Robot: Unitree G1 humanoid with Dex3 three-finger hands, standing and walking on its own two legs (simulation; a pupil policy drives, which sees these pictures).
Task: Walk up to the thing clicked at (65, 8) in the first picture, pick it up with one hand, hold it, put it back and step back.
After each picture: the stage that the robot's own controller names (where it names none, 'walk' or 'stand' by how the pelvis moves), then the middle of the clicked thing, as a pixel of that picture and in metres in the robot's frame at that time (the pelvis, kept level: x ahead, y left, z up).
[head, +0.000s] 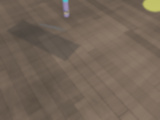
stand; (65, 7) +2.07 +0.19 -0.65
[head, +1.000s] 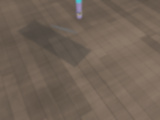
walk; (79, 9) +1.95 +0.14 -0.65
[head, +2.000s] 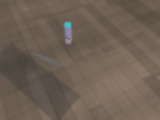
walk; (68, 33) +1.34 +0.20 -0.63
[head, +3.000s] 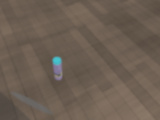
walk; (57, 69) +0.89 +0.18 -0.64
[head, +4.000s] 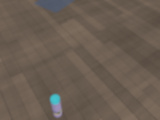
walk; (56, 106) +0.58 +0.16 -0.64
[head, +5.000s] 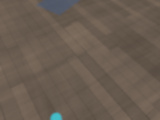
stand; out of the picture +0.42 +0.17 -0.64
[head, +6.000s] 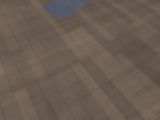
stand; out of the picture +0.40 +0.15 -0.65
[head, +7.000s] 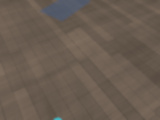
stand; out of the picture +0.42 +0.16 -0.66
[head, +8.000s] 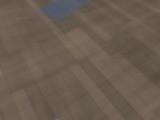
stand; out of the picture +0.41 +0.17 -0.66
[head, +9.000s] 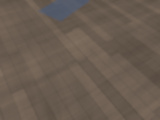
stand; out of the picture +0.40 +0.17 -0.66
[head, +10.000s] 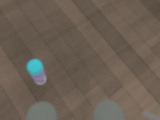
go down; (38, 73) +0.46 +0.18 -0.40
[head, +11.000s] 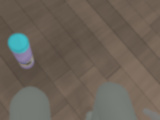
go down; (23, 53) +0.49 +0.21 -0.27
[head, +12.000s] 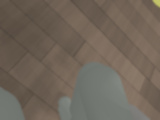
close in; out of the picture +0.47 +0.26 -0.17
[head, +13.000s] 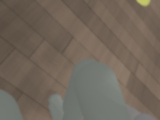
close; out of the picture +0.47 +0.28 -0.16
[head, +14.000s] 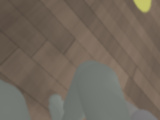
lift; out of the picture +0.41 +0.26 -0.17
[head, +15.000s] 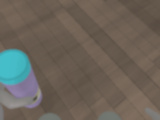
lift; (23, 85) +0.32 +0.17 +0.03
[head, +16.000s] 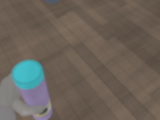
hold; (36, 95) +0.30 +0.14 +0.04
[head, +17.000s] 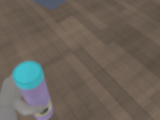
hold; (37, 95) +0.30 +0.15 +0.04
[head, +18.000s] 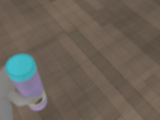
crouch; (30, 87) +0.33 +0.16 +0.00
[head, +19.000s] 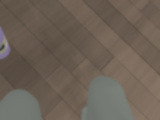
lower; out of the picture +0.49 +0.20 -0.03
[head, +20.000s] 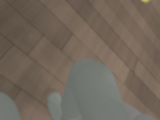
lower; out of the picture +0.45 +0.28 -0.16
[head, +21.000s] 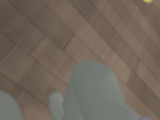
lower; out of the picture +0.44 +0.28 -0.17
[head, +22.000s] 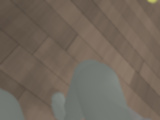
lower; out of the picture +0.43 +0.27 -0.16
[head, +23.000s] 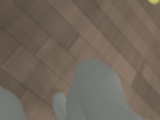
lower; out of the picture +0.43 +0.27 -0.16
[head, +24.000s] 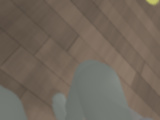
loosen; out of the picture +0.42 +0.25 -0.16
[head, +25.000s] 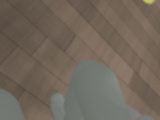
withdraw; out of the picture +0.42 +0.26 -0.17
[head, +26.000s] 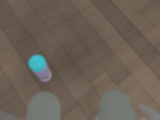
walk; (41, 70) +0.45 +0.19 -0.34
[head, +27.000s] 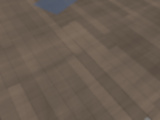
stand; out of the picture +0.37 +0.15 -0.60
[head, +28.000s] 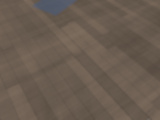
stand; out of the picture +0.38 +0.16 -0.60
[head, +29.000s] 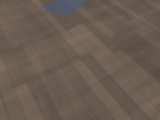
stand; out of the picture +0.38 +0.15 -0.64
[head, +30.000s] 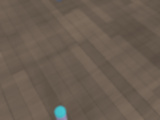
walk; (61, 117) +0.42 +0.12 -0.63
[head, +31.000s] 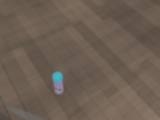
walk; (58, 83) +0.64 +0.15 -0.64
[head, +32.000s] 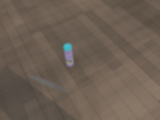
walk; (68, 55) +0.98 +0.16 -0.63
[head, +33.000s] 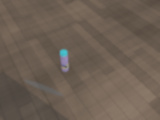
stand; (64, 61) +1.03 +0.15 -0.65
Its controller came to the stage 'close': yes
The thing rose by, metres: 0.69
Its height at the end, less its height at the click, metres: +0.00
